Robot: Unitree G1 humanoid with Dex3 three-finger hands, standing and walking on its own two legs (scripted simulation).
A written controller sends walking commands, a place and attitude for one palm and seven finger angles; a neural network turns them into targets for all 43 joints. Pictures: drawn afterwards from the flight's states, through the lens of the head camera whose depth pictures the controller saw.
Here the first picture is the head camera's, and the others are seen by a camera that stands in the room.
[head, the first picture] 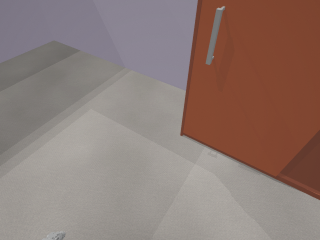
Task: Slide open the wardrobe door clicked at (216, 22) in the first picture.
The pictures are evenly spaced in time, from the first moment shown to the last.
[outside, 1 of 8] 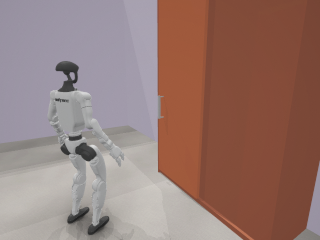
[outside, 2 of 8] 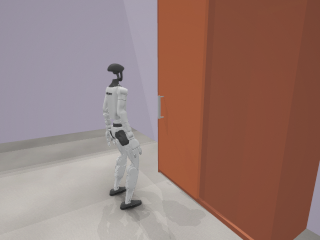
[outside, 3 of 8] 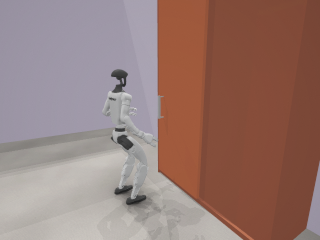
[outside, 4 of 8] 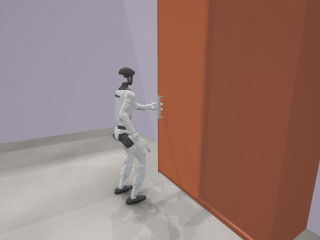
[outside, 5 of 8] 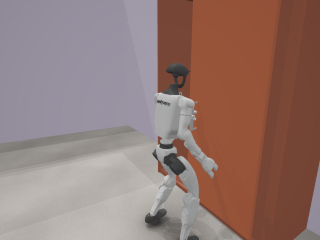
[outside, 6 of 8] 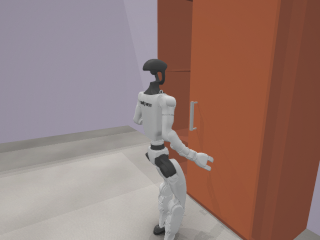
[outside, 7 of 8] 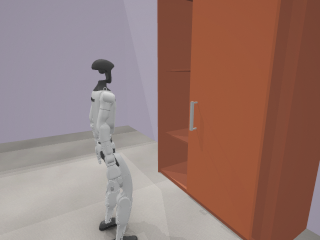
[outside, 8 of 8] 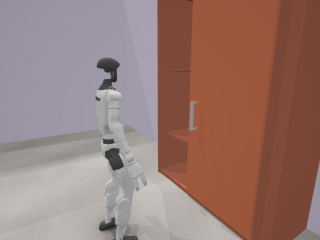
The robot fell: no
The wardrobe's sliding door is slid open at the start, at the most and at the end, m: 0.00 0.56 0.55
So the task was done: yes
